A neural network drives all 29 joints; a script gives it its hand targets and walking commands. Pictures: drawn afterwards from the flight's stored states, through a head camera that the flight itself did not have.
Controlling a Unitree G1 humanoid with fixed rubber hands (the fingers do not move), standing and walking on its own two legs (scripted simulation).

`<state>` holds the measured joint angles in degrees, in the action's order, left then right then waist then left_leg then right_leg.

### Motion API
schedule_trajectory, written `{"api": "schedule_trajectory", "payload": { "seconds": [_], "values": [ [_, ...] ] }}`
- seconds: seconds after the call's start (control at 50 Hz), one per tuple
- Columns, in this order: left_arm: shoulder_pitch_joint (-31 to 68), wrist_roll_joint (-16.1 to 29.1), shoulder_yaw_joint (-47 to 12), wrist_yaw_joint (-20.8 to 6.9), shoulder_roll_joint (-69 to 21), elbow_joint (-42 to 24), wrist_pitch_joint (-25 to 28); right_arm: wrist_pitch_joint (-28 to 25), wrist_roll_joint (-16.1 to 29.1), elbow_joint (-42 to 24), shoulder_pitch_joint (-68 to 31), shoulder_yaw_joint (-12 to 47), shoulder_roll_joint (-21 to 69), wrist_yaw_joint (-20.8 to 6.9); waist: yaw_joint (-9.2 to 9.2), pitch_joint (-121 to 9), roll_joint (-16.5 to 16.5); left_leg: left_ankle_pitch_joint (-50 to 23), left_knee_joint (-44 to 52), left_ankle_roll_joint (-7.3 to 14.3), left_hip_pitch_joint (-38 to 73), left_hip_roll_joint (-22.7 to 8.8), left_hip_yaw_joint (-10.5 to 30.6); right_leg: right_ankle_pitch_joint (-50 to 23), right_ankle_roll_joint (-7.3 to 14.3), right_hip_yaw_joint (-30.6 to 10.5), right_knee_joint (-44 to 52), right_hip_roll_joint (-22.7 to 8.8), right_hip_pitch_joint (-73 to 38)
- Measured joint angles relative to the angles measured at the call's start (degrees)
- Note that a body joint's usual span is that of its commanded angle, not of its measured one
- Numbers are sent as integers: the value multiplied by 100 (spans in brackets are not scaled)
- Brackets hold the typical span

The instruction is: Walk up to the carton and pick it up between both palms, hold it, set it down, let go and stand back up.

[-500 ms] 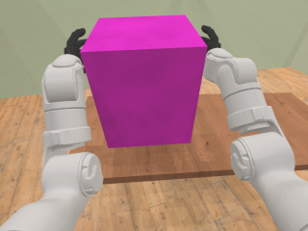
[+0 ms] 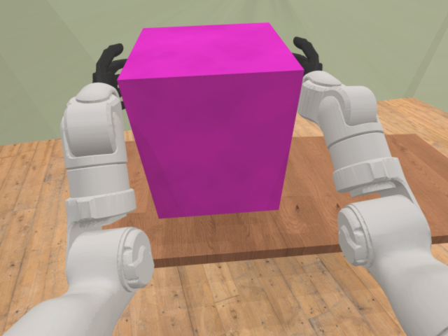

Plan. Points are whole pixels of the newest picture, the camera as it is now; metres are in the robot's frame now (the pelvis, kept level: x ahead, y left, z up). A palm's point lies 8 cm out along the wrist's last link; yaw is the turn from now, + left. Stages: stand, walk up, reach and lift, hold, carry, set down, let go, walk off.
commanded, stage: hold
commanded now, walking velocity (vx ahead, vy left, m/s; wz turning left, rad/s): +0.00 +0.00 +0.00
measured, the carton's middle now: (213, 121) +0.38 +0.00 +0.26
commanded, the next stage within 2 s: none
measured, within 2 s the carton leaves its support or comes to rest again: neither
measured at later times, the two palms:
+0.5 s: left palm (105, 93) +0.36 +0.16 +0.32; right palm (305, 84) +0.36 -0.14 +0.33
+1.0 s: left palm (103, 100) +0.36 +0.16 +0.31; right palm (303, 87) +0.36 -0.14 +0.33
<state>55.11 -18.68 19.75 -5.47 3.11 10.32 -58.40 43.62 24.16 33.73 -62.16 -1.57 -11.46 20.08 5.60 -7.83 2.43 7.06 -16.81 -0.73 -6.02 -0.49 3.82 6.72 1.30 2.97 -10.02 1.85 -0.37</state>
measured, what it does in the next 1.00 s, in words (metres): stands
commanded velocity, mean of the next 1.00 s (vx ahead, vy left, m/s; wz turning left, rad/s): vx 0.00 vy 0.00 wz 0.00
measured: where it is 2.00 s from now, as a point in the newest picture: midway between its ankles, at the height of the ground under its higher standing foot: outside the picture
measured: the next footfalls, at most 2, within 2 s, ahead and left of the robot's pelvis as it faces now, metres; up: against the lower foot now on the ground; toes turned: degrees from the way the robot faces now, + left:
none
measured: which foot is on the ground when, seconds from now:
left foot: down 0.00-1.00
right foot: down 0.00-1.00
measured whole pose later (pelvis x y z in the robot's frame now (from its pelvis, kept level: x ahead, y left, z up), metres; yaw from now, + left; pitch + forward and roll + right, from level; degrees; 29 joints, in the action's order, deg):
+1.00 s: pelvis +0.00 +0.00 +0.00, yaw +0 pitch -4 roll -1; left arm 54.1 -18.9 19.7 -6.8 3.7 11.2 -57.8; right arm 42.9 24.4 34.2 -61.5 -0.6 -10.9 21.0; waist 5.4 -7.9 2.5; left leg 6.6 -16.4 -0.7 -5.7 -0.3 4.2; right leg 6.5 1.3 3.3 -9.7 1.8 -0.8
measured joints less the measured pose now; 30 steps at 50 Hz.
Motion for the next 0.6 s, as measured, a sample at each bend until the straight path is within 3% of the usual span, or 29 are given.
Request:
{"api": "schedule_trajectory", "payload": {
  "seconds": [0.34, 0.44, 0.52, 0.6],
  "values": [
    [13, -6, -14, -80, 91, 108, 55, -83, -28, 41, 38, -33, 90, 46, -11, -25, 16, -20, -5, 8, -1, 26, 30, 24, -6, 34, -61, -22, 13],
    [154, -53, 64, -49, 52, 338, 81, -90, -99, 326, -120, -174, 92, -28, 3, -53, 11, 6, -76, 9, -109, 37, 45, 89, -4, 51, -185, -31, 137],
    [63, 12, 1, 12, 47, 162, 98, -116, -109, 153, -36, -98, 78, -26, 37, -103, 2, -2, -18, 6, -86, 32, 40, 57, -4, 40, -86, -25, 98],
    [-47, -81, 39, -102, -16, 4, 11, -13, 38, -24, 49, 71, 3, 69, 20, 9, -4, 37, 16, 8, 128, 12, -4, 26, -8, -10, 40, -7, -142]
  ]
}}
